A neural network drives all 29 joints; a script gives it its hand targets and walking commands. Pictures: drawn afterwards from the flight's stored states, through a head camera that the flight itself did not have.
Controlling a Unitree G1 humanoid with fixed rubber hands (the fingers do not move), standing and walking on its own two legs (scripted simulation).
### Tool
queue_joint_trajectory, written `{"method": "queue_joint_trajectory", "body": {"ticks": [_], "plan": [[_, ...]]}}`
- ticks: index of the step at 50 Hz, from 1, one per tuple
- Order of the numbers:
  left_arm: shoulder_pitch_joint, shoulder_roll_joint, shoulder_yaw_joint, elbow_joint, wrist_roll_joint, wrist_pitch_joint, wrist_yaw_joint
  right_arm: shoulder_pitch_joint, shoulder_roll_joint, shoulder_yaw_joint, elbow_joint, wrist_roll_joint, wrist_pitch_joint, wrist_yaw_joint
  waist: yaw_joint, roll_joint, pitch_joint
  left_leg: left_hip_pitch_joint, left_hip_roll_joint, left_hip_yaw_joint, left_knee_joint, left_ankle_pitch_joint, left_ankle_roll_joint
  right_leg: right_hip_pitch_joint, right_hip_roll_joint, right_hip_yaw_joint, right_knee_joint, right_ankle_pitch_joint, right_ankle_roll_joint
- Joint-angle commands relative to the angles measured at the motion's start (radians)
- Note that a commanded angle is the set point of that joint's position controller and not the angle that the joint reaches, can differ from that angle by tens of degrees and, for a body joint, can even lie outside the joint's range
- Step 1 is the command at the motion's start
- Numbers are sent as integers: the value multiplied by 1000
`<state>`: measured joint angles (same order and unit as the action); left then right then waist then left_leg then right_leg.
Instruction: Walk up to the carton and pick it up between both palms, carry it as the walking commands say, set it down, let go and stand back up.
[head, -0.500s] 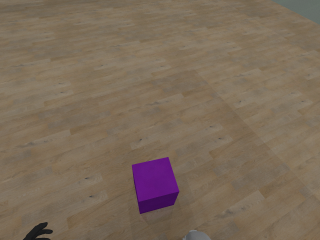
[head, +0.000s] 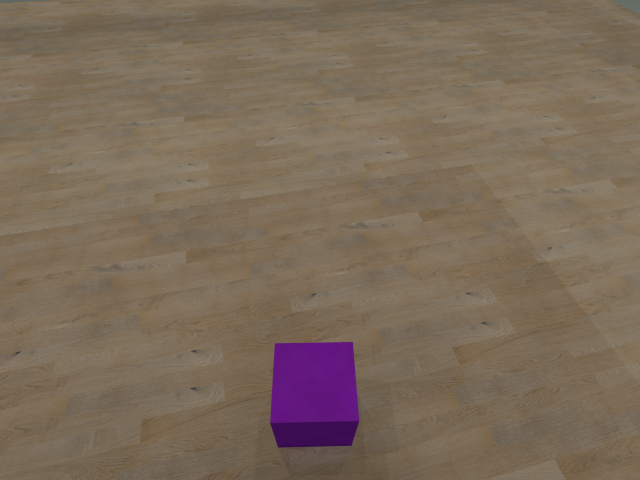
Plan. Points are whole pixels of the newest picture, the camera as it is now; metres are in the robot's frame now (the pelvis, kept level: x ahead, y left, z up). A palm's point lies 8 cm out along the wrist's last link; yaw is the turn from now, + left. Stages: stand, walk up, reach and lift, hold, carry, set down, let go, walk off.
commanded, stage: walk up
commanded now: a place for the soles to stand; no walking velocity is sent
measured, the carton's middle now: (314, 396) +0.42 +0.05 -0.62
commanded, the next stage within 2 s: reach and lift in 1.78 s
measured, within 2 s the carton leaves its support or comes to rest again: neither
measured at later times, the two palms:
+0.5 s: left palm out of the picture +0.05 +0.31 -0.09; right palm out of the picture +0.15 -0.30 -0.09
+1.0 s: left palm out of the picture +0.04 +0.32 -0.08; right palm out of the picture +0.10 -0.28 -0.08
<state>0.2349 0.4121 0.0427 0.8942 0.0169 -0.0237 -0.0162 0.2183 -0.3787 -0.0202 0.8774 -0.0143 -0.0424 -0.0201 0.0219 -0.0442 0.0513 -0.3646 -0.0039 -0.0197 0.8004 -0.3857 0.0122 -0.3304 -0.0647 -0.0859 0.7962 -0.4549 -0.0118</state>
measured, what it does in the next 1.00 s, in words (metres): stands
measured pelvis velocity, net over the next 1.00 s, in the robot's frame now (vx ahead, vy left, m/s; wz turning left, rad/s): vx -0.01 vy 0.01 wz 0.11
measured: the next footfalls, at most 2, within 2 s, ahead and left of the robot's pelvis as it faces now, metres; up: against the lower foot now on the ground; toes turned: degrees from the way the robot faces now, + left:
none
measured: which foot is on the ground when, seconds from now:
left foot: down 0.00-1.00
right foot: down 0.00-1.00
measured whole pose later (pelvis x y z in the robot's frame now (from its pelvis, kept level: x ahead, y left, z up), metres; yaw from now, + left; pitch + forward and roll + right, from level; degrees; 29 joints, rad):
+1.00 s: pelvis -0.01 +0.01 +0.03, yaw +7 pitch -2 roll -1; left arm 0.13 0.39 0.02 1.06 0.02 -0.01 -0.02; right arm 0.15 -0.36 0.00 1.07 -0.01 -0.03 0.00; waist 0.00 -0.01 0.04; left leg -0.20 0.02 0.03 0.49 -0.24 0.01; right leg -0.12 -0.04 -0.14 0.45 -0.29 0.00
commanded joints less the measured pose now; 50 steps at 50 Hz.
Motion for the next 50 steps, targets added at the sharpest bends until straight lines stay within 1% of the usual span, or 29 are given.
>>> {"method": "queue_joint_trajectory", "body": {"ticks": [1,2,3,4,7,8,9,10,11,12,14,15,18,19,20,21,22,24,28,30,31,34,36,38,41,43,45,46,50], "plan": [[-54,245,55,-59,-5,-33,16,17,-185,-62,-39,9,-31,-1,-36,-21,-46,85,35,-16,-96,312,43,37,-184,175,-236,497,-117],[-52,224,55,-59,-11,-31,14,15,-208,-64,-33,6,-35,-2,-16,17,-96,167,37,-49,-106,422,63,29,-168,154,-191,570,-99],[-44,226,54,-64,-7,-33,21,12,-195,-67,-36,11,-31,-1,-8,-66,-64,134,49,-37,-64,489,79,41,-161,122,-166,623,-62],[-28,216,52,-43,-16,-28,23,-7,-192,-61,-40,19,-25,0,-5,-83,-92,130,43,-59,-59,525,91,74,-132,70,-164,621,-48],[5,239,60,-63,-15,-24,35,-68,-199,-56,-51,20,-6,1,18,-107,-98,67,35,-9,-14,423,73,168,-177,95,-180,832,-14],[10,239,56,-52,-12,-24,36,-63,-183,-54,-53,17,0,-1,11,-73,-117,28,36,35,-15,373,59,237,-192,87,-179,826,-40],[3,247,60,-57,-6,-24,36,-71,-184,-61,-52,13,7,1,19,-157,-110,5,26,23,-10,316,49,221,-207,103,-204,783,-66],[-1,225,60,-64,-7,-22,40,-78,-184,-51,-43,14,9,0,20,-141,-77,9,17,47,-35,170,48,215,-220,128,-202,824,-87],[1,224,55,-65,-3,-20,35,-99,-178,-57,-37,5,5,1,7,-94,-74,1,28,43,-125,142,53,215,-214,91,-199,796,-105],[-20,221,54,-78,-12,-19,37,-91,-176,-55,-32,14,1,1,8,-47,-75,83,58,28,-102,359,44,145,-212,73,-194,735,-90],[-66,235,55,-82,-8,-23,37,-60,-212,-60,-16,4,0,9,-15,-63,-118,157,85,12,-137,500,53,125,-168,20,-189,606,-56],[-72,197,38,-81,-7,-19,32,-87,-235,-68,-10,2,1,10,-19,29,-152,226,93,-18,-142,529,80,62,-161,20,-195,480,-44],[-68,176,34,-75,-13,-11,36,-39,-242,-71,-5,3,-2,-4,-39,0,-188,290,180,-162,-151,598,169,30,-55,10,-101,403,7],[-76,171,33,-63,-12,-12,35,-69,-266,-76,-10,5,-1,-3,-36,79,-170,211,189,-197,-203,514,167,84,-53,21,-127,304,-4],[-52,189,38,-58,-18,-7,31,-80,-271,-69,-12,19,-3,-4,-20,101,-235,239,185,-146,-172,551,148,165,-73,37,-199,370,-10],[-13,209,42,-42,-9,-12,35,-130,-234,-70,-10,16,5,-2,1,59,-200,139,125,-81,-135,509,120,208,-86,33,-243,412,-16],[-23,227,54,-34,-1,-19,35,-169,-194,-50,-14,17,15,-5,21,-17,-136,28,74,18,-83,432,60,244,-163,83,-296,380,-57],[-67,266,62,-20,6,-21,27,-167,-187,-44,3,16,15,1,3,-46,-34,66,63,41,-105,173,13,106,-260,160,-396,327,-137],[-103,199,33,-9,3,-13,25,-122,-206,-56,60,7,4,11,-21,43,-13,165,85,8,-233,314,43,27,-162,43,-370,154,-67],[-134,187,35,-13,0,-5,16,-133,-218,-46,62,10,-4,12,-15,12,-4,168,120,-57,-280,323,73,40,-119,18,-347,135,-38],[-139,165,35,2,-9,-1,14,-144,-226,-43,64,3,-11,9,-11,114,-14,152,137,-97,-316,333,85,78,-78,31,-332,143,-31],[-133,145,30,26,-8,17,5,-84,-283,-59,95,-8,-13,-4,-24,203,-65,166,225,-255,-456,246,148,83,8,25,-221,8,1],[-98,146,24,51,-4,16,4,-165,-275,-48,76,6,-6,-1,6,179,-27,68,220,-219,-462,73,147,140,7,32,-295,11,-10],[-91,160,31,64,4,1,-1,-178,-196,-25,65,-2,-10,6,15,103,-43,46,136,-96,-388,237,55,223,-72,96,-421,179,-43],[-148,185,27,84,7,-5,2,-152,-191,-34,104,7,-8,10,-25,96,-48,123,106,-46,-393,162,32,169,-99,90,-446,91,-49],[-195,177,24,78,11,0,-1,-120,-212,-30,125,-7,-3,10,-38,35,11,110,105,-62,-408,82,41,130,-83,94,-466,94,-40],[-166,170,23,84,-1,-8,4,-156,-189,-21,109,14,-10,16,-19,20,-34,169,128,-109,-406,247,48,149,-84,75,-465,177,-36],[-159,154,18,101,-8,-6,7,-141,-210,-23,115,3,-8,14,-19,64,-15,138,121,-75,-426,229,49,153,-71,91,-468,162,-30],[-179,172,7,119,-7,-4,7,-126,-214,-21,140,12,-9,7,-20,-30,-79,202,109,-81,-417,326,33,209,-78,68,-455,264,-28]]}}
